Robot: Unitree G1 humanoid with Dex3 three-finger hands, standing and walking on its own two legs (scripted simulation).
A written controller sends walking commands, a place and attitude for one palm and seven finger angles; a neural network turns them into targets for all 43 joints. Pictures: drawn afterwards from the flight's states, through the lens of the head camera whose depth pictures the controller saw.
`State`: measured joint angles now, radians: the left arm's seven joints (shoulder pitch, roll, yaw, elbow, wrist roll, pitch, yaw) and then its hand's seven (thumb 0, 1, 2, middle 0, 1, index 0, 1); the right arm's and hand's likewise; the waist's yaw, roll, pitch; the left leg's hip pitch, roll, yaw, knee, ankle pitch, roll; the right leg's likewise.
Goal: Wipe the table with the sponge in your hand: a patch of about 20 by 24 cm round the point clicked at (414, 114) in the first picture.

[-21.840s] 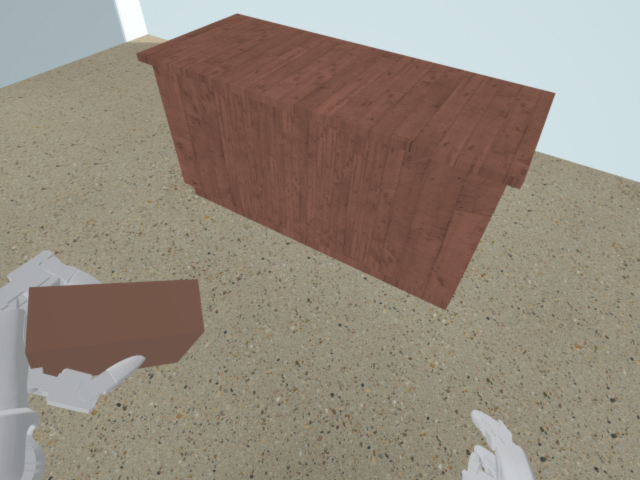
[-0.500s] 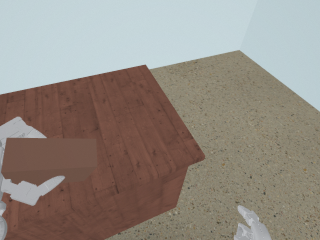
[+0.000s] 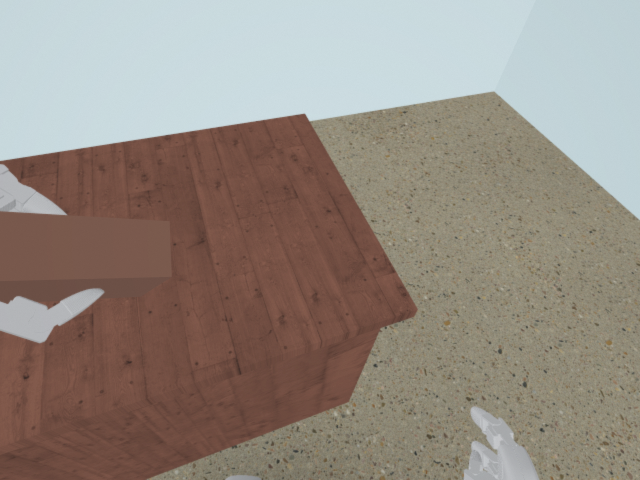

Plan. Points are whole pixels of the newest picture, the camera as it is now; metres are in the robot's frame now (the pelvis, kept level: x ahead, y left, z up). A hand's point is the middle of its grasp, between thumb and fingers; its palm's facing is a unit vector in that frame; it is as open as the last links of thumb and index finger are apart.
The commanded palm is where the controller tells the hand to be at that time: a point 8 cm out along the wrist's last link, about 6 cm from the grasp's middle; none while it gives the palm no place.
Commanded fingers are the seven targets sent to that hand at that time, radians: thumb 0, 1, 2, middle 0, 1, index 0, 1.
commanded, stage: come to a stop and stand still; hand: left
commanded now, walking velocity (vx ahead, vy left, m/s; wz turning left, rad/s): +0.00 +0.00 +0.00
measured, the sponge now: (106, 263) +0.26 +0.25 +0.16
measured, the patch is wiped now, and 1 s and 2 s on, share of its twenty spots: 0.00 0.00 0.00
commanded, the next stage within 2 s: look again from close up in 0.90 s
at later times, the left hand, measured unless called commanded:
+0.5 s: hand (14, 289) +0.21 +0.30 +0.17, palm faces +0.37 -0.87 -0.31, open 9.5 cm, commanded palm +0.15 +0.34 +0.18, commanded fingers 0.00 0.10 1.30 -1.20 -1.60 -1.20 -1.60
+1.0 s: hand (2, 293) +0.21 +0.31 +0.17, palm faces +0.34 -0.86 -0.38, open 9.5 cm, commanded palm +0.15 +0.35 +0.18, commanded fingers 0.00 0.10 1.30 -1.20 -1.60 -1.20 -1.60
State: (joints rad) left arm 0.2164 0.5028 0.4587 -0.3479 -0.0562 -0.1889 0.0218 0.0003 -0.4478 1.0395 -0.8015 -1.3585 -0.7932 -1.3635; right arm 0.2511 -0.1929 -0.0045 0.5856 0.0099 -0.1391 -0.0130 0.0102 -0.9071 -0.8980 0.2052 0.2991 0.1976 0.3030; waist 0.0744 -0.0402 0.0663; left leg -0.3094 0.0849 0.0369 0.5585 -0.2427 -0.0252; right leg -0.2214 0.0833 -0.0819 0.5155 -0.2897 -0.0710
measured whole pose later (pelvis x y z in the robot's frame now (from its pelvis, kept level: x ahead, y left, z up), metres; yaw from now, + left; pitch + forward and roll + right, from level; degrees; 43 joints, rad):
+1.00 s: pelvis -0.01 +0.07 +0.01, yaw -1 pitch +0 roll -1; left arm 0.42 0.38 0.34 -0.45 -0.02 -0.24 0.09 0.00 -0.45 1.04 -0.80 -1.36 -0.79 -1.37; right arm 0.22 -0.19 0.03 0.58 0.00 -0.14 -0.03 0.01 -0.91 -0.90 0.21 0.30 0.20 0.30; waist 0.02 -0.03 0.04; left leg -0.24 -0.05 0.01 0.42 -0.18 0.07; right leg -0.17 0.00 -0.03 0.36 -0.19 0.01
